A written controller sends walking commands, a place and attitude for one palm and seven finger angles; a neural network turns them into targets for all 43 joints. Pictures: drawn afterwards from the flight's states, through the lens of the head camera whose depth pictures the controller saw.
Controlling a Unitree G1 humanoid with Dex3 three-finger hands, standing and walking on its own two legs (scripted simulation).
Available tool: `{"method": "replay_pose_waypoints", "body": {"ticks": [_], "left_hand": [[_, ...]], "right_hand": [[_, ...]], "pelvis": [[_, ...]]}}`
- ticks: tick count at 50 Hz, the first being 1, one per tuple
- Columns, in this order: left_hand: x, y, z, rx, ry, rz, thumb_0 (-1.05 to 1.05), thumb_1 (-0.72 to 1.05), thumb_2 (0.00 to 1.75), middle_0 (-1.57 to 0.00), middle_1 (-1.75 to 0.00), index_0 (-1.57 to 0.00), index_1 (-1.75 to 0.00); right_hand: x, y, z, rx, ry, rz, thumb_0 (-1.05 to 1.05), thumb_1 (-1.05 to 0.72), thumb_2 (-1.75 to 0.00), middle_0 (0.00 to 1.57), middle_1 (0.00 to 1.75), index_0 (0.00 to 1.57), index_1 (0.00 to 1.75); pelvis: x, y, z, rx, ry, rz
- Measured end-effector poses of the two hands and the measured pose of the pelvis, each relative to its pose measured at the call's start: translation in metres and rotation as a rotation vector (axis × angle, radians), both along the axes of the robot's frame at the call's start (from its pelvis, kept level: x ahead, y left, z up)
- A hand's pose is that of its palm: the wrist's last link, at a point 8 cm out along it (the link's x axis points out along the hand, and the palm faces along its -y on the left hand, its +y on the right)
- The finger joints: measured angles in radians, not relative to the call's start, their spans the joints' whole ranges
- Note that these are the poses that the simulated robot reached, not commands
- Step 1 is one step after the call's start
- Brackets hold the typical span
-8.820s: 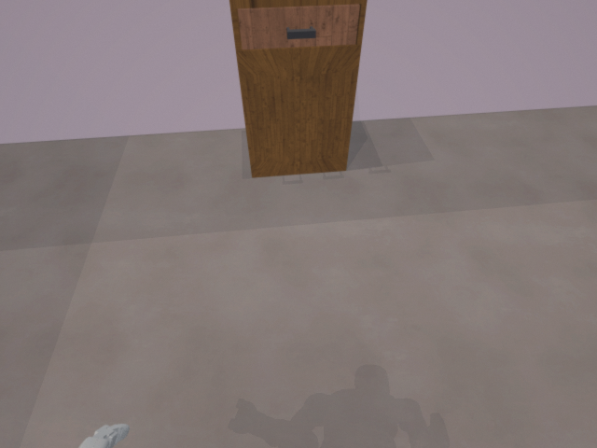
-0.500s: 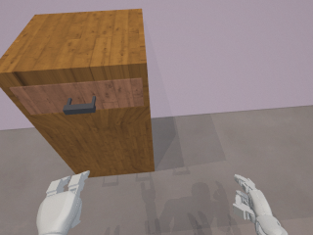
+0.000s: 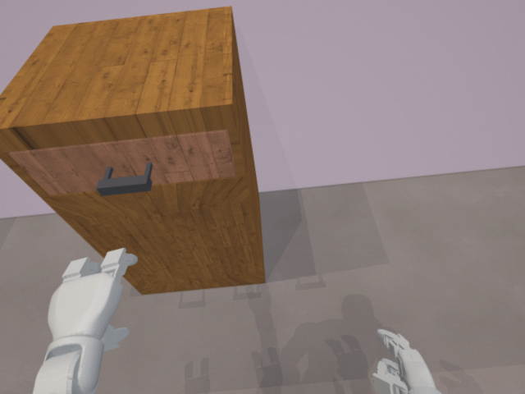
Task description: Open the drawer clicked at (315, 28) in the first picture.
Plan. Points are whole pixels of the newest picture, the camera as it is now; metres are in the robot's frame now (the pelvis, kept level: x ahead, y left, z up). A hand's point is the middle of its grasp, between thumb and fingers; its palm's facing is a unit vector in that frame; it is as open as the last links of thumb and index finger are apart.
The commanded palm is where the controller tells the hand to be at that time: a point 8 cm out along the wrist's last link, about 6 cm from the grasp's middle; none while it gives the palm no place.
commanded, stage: raise the hand with hooked fingers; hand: left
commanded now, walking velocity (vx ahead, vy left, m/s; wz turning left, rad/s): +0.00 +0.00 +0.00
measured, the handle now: (126, 177) +0.51 +0.36 -0.02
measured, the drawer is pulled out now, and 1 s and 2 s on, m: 0.00 0.00 0.00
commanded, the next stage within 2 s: move the hooked fingers above the handle in 1.02 s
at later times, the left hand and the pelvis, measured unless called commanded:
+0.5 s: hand (93, 249) +0.29 +0.28 +0.08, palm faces +0.08 -0.08 -0.99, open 13.7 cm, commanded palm +0.26 +0.29 +0.14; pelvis -0.01 +0.04 +0.02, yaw +1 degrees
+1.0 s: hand (74, 236) +0.30 +0.31 +0.09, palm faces +0.07 -0.07 -1.00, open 13.8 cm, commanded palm +0.27 +0.31 +0.15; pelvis +0.00 +0.06 +0.02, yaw +2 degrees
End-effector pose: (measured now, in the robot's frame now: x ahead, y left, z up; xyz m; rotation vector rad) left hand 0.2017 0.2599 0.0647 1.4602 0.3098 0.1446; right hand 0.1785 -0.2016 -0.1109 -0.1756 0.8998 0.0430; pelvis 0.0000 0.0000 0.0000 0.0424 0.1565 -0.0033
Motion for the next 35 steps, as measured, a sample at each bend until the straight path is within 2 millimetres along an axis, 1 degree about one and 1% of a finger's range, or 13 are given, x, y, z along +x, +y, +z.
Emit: {"method": "replay_pose_waypoints", "body": {"ticks": [3,6,8,11,14,17,21,24,29,32,35], "left_hand": [[0.001,-0.006,-0.001,-0.005,0.004,-0.084,0.00,0.00,0.51,-0.28,-0.88,-0.28,-0.88],[0.005,-0.009,0.008,0.002,-0.087,-0.143,0.00,-0.07,0.48,-0.29,-0.92,-0.29,-0.93],[0.010,-0.006,0.016,0.022,-0.165,-0.149,0.00,-0.12,0.46,-0.29,-0.95,-0.30,-0.96],[0.020,0.005,0.027,0.057,-0.246,-0.103,0.00,-0.19,0.43,-0.30,-1.00,-0.30,-1.00],[0.032,0.017,0.036,0.066,-0.261,-0.029,0.00,-0.26,0.40,-0.30,-1.04,-0.30,-1.05],[0.042,0.021,0.044,0.042,-0.234,0.009,0.00,-0.32,0.37,-0.31,-1.09,-0.31,-1.09],[0.054,0.019,0.055,0.019,-0.190,-0.024,0.00,-0.40,0.34,-0.31,-1.14,-0.31,-1.14],[0.060,0.019,0.063,0.023,-0.180,-0.064,0.00,-0.44,0.32,-0.31,-1.16,-0.32,-1.17],[0.069,0.032,0.074,0.041,-0.179,-0.082,0.00,-0.47,0.31,-0.32,-1.19,-0.32,-1.19],[0.074,0.043,0.080,0.047,-0.174,-0.074,0.00,-0.48,0.30,-0.32,-1.19,-0.32,-1.20],[0.079,0.050,0.084,0.047,-0.166,-0.072,0.00,-0.49,0.30,-0.32,-1.20,-0.32,-1.20]], "right_hand": [[-0.012,-0.022,0.002,-0.070,0.026,-0.033,0.01,-0.90,-0.90,0.20,0.30,0.20,0.30],[-0.018,-0.039,0.003,-0.128,0.036,-0.060,0.01,-0.90,-0.90,0.20,0.30,0.20,0.30],[-0.017,-0.044,0.004,-0.144,0.032,-0.079,0.01,-0.90,-0.90,0.20,0.30,0.20,0.30],[-0.012,-0.043,0.007,-0.134,0.008,-0.106,0.01,-0.90,-0.90,0.19,0.30,0.20,0.30],[-0.003,-0.031,0.012,-0.099,-0.029,-0.122,0.01,-0.90,-0.90,0.19,0.30,0.20,0.30],[0.008,-0.012,0.020,-0.063,-0.072,-0.120,0.01,-0.90,-0.90,0.19,0.30,0.20,0.30],[0.021,0.016,0.033,-0.031,-0.122,-0.083,0.01,-0.90,-0.90,0.19,0.30,0.20,0.30],[0.027,0.034,0.041,-0.017,-0.144,-0.046,0.01,-0.90,-0.90,0.20,0.30,0.20,0.30],[0.027,0.056,0.045,-0.004,-0.138,-0.002,0.01,-0.90,-0.90,0.20,0.30,0.20,0.30],[0.023,0.062,0.042,-0.006,-0.111,0.012,0.00,-0.90,-0.90,0.20,0.30,0.20,0.30],[0.015,0.064,0.037,-0.010,-0.076,0.013,0.00,-0.90,-0.90,0.20,0.30,0.20,0.30]], "pelvis": [[0.001,0.003,0.002,-0.010,-0.001,-0.005],[0.000,0.008,0.002,-0.017,0.002,0.004],[-0.001,0.011,0.001,-0.020,0.005,0.008],[-0.001,0.018,0.001,-0.023,0.001,0.009],[-0.002,0.024,0.003,-0.025,-0.018,0.009],[-0.003,0.030,0.007,-0.027,-0.045,0.008],[-0.004,0.038,0.012,-0.029,-0.080,0.009],[-0.005,0.043,0.014,-0.032,-0.100,0.011],[-0.006,0.049,0.017,-0.039,-0.117,0.019],[-0.007,0.053,0.019,-0.043,-0.120,0.027],[-0.006,0.057,0.020,-0.046,-0.116,0.031]]}}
